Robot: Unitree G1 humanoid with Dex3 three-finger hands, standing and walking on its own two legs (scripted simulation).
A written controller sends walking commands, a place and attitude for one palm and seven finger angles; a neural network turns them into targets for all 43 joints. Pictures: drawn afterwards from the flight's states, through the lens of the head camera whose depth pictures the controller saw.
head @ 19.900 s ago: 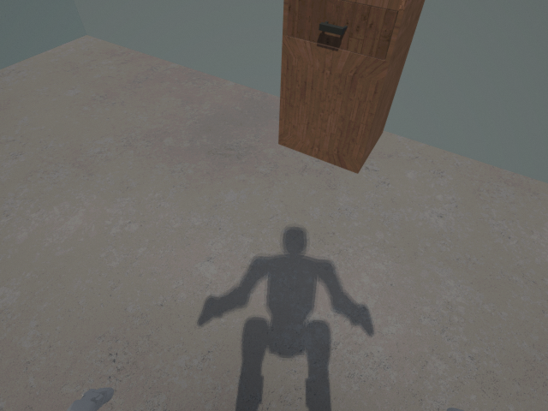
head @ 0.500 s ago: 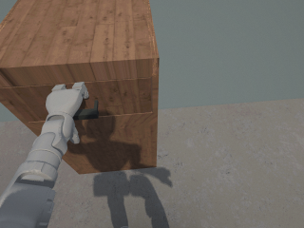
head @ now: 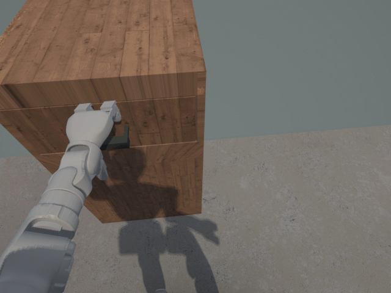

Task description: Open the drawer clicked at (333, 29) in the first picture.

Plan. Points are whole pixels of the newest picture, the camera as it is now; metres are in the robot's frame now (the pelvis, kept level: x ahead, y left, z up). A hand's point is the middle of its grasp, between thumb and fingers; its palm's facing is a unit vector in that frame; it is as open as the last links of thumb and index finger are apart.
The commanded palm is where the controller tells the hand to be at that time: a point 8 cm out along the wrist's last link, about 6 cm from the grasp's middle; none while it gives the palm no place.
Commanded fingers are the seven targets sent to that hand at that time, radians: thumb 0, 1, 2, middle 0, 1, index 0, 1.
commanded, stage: re-aim the fingers above the handle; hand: left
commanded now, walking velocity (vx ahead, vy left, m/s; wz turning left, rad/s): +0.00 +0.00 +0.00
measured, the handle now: (109, 136) +0.50 +0.23 -0.02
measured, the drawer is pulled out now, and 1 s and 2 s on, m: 0.00 0.00 0.00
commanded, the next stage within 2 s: lower the fingers behind the handle in 1.36 s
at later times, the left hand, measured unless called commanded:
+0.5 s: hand (99, 138) +0.44 +0.22 +0.04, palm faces +0.02 -0.05 -1.00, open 13.8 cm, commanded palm +0.42 +0.22 +0.10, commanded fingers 0.00 -0.50 0.30 -0.30 -1.20 -0.30 -1.20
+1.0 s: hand (101, 137) +0.45 +0.22 +0.04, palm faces +0.01 -0.03 -1.00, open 13.8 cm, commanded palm +0.42 +0.22 +0.10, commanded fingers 0.00 -0.50 0.30 -0.30 -1.20 -0.30 -1.20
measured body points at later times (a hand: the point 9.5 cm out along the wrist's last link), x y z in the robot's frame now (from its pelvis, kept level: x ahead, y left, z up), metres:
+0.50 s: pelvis -0.01 +0.00 +0.00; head +0.06 +0.00 +0.44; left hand +0.44 +0.22 +0.10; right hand +0.03 -0.27 -0.13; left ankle +0.03 +0.11 -0.71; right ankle -0.04 -0.13 -0.71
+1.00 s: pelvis +0.01 -0.01 +0.00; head +0.07 -0.03 +0.45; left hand +0.44 +0.22 +0.09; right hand +0.05 -0.28 -0.14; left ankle +0.03 +0.11 -0.71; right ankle -0.04 -0.13 -0.71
